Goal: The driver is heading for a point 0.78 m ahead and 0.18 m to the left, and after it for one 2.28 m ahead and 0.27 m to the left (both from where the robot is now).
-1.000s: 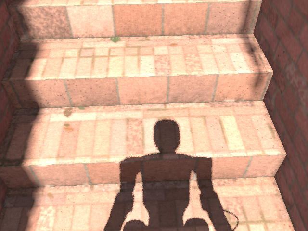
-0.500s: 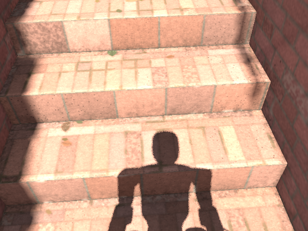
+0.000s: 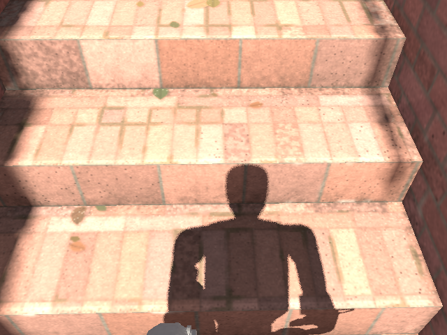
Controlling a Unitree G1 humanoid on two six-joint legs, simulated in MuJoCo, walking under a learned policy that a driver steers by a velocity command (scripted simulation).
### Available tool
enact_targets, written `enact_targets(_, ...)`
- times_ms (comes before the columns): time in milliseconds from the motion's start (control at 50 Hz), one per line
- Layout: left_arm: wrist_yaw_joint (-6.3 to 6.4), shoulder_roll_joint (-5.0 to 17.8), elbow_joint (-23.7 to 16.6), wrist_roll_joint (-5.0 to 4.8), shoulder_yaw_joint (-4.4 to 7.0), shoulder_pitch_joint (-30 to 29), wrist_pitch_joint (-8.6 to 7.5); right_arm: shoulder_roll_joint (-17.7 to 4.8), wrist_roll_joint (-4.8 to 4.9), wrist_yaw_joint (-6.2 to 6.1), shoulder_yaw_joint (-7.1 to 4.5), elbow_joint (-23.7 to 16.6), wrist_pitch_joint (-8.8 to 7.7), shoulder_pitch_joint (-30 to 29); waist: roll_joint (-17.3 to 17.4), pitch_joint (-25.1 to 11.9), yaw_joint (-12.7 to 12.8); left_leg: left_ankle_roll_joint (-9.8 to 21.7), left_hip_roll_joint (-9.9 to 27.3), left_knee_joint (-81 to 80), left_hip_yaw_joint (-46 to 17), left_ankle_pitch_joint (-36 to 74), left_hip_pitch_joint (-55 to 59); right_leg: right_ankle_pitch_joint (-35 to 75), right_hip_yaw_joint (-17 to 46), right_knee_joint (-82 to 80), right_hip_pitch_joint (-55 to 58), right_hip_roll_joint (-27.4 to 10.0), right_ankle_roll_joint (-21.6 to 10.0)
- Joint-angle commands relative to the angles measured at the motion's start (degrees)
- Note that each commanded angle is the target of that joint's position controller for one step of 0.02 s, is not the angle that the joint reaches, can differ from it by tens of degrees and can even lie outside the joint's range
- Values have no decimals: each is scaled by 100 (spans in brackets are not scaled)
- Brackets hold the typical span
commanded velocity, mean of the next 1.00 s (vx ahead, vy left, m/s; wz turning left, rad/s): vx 0.49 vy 0.00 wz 0.06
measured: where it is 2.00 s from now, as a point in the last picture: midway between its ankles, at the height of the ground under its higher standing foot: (224, 130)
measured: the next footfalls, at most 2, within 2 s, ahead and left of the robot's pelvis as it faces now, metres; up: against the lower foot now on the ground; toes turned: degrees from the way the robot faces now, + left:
left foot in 0.18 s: +0.30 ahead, +0.15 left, +0.16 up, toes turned +5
right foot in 0.68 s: +0.61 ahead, +0.01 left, +0.33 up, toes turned -5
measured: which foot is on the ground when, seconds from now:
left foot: up 0.00-0.16, down 0.18-0.68, up 0.70-1.00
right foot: down 0.00-0.18, up 0.20-0.66, down 0.68-1.00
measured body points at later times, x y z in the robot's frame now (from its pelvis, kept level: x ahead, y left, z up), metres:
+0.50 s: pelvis +0.31 +0.08 +0.16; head +0.32 +0.10 +0.61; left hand +0.54 +0.24 +0.08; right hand +0.20 -0.14 +0.02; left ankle +0.26 +0.15 -0.57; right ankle +0.38 -0.05 -0.29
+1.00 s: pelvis +0.61 +0.07 +0.32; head +0.62 +0.06 +0.77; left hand +0.51 +0.28 +0.17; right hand +0.83 -0.09 +0.23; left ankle +0.68 +0.22 -0.11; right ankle +0.57 +0.01 -0.41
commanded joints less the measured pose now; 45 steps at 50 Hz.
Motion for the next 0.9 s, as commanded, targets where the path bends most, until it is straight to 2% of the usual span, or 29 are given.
enact_targets(20, -2, 772, 18, -63, 55, 196, -72, 186, 24, -75, 290, -1764, -190, -2035, -84, 1655, -107, 240, 325, -118, -177, -746, -2373, -799, 1246, -1650, -409, -1794, -807)
enact_targets(60, 124, 827, 49, -100, 15, 142, -37, 104, 67, 32, 333, -2129, -138, -2009, -182, 1579, -95, 125, 362, -1195, 337, -454, -1667, -386, 969, -2223, -714, -1523, -849)
enact_targets(100, 246, 759, -276, -345, -25, -254, 10, 364, 126, 204, 420, -2019, -18, -1337, -155, 925, -253, 348, 276, -3090, 793, 513, 1590, 2212, 191, -2901, -1611, -1312, -892)
enact_targets(120, 241, 1009, -517, -508, -36, -524, 62, 470, 210, 218, 465, -1835, -96, -907, -438, 103, -537, 505, -176, -3595, 1087, 1068, 3546, 6356, -253, -2089, -1727, -1282, -983)
enact_targets(140, 178, 1612, -711, -461, 118, -454, 47, -40, 296, 149, 255, -1572, -120, 92, -900, -966, -958, 483, -702, -3903, 1147, 748, 4729, 9093, -205, -597, -1111, -1314, -878)
enact_targets(160, 106, 1975, -812, -508, 275, -705, 7, -363, 224, 128, 110, -1281, -120, 1060, -1296, -1710, -1372, 575, -689, -4575, 839, 874, 5015, 10502, 24, 731, -178, -1620, -707)
enact_targets(180, -24, 2041, -945, -524, 400, -1004, 0, -930, 14, 131, -70, -1103, -169, 1454, -1195, -2095, -1649, 598, -810, -6300, 406, 890, 5128, 9805, 36, 2441, 494, -1315, -457)
enact_targets(200, -200, 1152, -1260, -417, 271, -751, -100, -1786, -171, 125, -320, -703, -253, 1910, 751, -2261, -1221, 1207, 1059, -7495, -2672, 2326, 6610, 3510, 515, 4989, -1679, -353, -88)
enact_targets(220, -363, 823, -1418, -208, 296, -455, -197, -2333, 29, -42, -544, -370, -58, 2050, 1689, -2647, -1032, 1245, 1749, -9705, -5572, 2721, 6703, 698, 1343, 7325, -2777, 688, -127)
enact_targets(240, -436, 460, -1689, -88, 265, -700, -136, -2053, 53, -48, -510, -423, -48, 1207, 1026, -2209, -512, 1104, 1775, -9794, -5323, 561, 6160, 1108, 1766, 8324, -3436, 267, -260)
enact_targets(280, -374, 167, -2130, 138, 140, -1657, -88, -752, 92, 19, -259, 153, -174, 725, -10, -365, -193, 579, 1288, -9288, -3574, -463, 4676, 2046, 1177, 8800, -4494, -172, -435)
enact_targets(340, -159, -195, -2515, -3, -9, -2044, 243, -52, -21, 148, -57, 886, -361, 1041, 233, 198, 119, 392, 852, -9417, -1895, 612, 4271, 1385, 1187, 10054, -5530, 2, -608)
enact_targets(380, -61, -381, -2664, -39, -117, -2159, 348, -27, 33, 243, -16, 1139, -490, 1339, 141, 485, 229, 122, 751, -9519, -1125, 1396, 4352, 1215, 1381, 9859, -6212, -10, -702)
enact_targets(420, -54, 10, -2796, -42, -80, -2591, 402, -227, 42, 230, 30, 919, -561, 949, -61, 697, 258, -35, 529, -10032, -395, 2121, 3772, 1438, 869, 8531, -5829, 66, -510)
enact_targets(460, 76, -192, -3171, -120, -180, -3313, 482, -804, 72, 233, -50, 1119, -736, 1657, 539, 506, 46, 228, 748, -10485, -641, 2752, 4549, 554, 419, 10005, -6812, 140, -559)
enact_targets(500, 116, -320, -3489, -128, -266, -3842, 442, -868, 59, 205, -63, 1186, -751, 1975, 433, 693, -19, 247, 834, -10628, -477, 2120, 5229, -73, 470, 10297, -7748, -21, -674)
enact_targets(560, -91, -124, -3833, -102, -396, -4553, 420, -711, 121, -18, -15, 1270, -570, 2669, 68, 568, -429, 282, 519, -11514, -237, 2175, 5423, 156, -615, 7831, -6915, -381, -568)
enact_targets(600, -213, -240, -3859, -173, -463, -4642, 489, -615, 270, -231, -1, 1214, -431, 2692, 129, 263, -555, 462, 536, -12207, 75, 4209, 5309, -119, -1024, 5890, -4934, -370, -618)
enact_targets(620, -178, -234, -3552, -316, -442, -4097, 496, -830, 400, -272, 10, 1096, -475, 2596, 269, -329, -240, 447, 610, -11404, 324, 7993, 5336, -35, -1226, 5359, -3507, 49, -722)
enact_targets(640, -97, -129, -3341, -387, -352, -3184, 503, -1471, 353, -283, -144, 924, -525, 2721, 672, -1098, 158, 521, 887, -10286, 269, 10677, 5973, -584, -1115, 5010, -2566, 444, -716)
enact_targets(660, -23, 221, -3145, -316, -163, -2205, 560, -1859, 415, -180, -243, 809, -614, 2594, 1295, -1758, 701, 615, 1157, -9205, 189, 11521, 6750, -857, -840, 4445, -2021, 506, -769)
enact_targets(680, -36, 629, -2835, -125, 1, -1434, 523, -1978, 499, -47, -339, 642, -698, 2131, 1272, -2073, 1120, 477, 1098, -7862, 271, 10664, 6743, -706, -245, 3731, -1258, 335, -902)
enact_targets(700, 83, 1089, -2475, 9, 192, -926, 510, -1521, 501, 157, -318, 367, -792, 2242, 223, -2216, 1057, 271, 446, -5931, 80, 8465, 4805, -2612, 2417, 2451, -212, -837, -1391)
enact_targets(720, 116, 1499, -2219, 7, 417, -784, 665, -1216, 226, 439, -393, 14, -809, 1813, -1160, -1981, 1067, 103, -896, -3596, -345, 2213, 3253, -4674, 5965, -453, -134, -1766, -1869)
enact_targets(740, 90, 1500, -2146, -167, 465, -1875, 651, -731, -107, 504, -401, -281, -787, 1737, -791, -1327, 392, 48, -649, -1593, -1332, 2148, 2278, -5305, 6806, -1034, -694, -1929, -1552)
enact_targets(780, 75, 642, -1627, -185, 296, -2141, 358, -232, -142, 372, -242, -930, -725, 1184, 231, 31, -212, 135, -504, -259, -831, 2738, 1470, -3032, 4596, -361, -2047, -1761, -887)
enact_targets(820, 47, -213, -1059, 11, 58, -1751, 167, 376, 11, 185, -19, -947, -484, 1051, 581, 432, -519, 374, -637, 190, -1104, 2635, 829, -731, 2537, 369, -2500, -1306, -638)
enact_targets(860, -18, -190, -780, 11, 37, -1256, 26, 692, 36, 124, 128, -1014, -275, 1043, 252, 572, -630, 481, -705, 152, -1378, 2239, -91, 266, 1498, 380, -1981, -1124, -325)
enact_targets(900, -22, 42, -965, -91, 23, -1458, -81, 367, 140, 82, 105, -1068, -181, 755, 109, 786, -687, 294, -710, -1159, -1151, 2367, 48, 493, 720, -46, -2451, -1014, 96)
Keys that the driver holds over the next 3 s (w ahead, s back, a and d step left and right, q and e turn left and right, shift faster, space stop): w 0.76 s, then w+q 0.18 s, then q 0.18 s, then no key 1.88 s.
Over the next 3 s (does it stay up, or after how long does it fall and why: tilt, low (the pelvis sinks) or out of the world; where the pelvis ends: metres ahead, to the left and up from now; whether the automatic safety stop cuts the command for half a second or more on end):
stays up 0.85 0.09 0.50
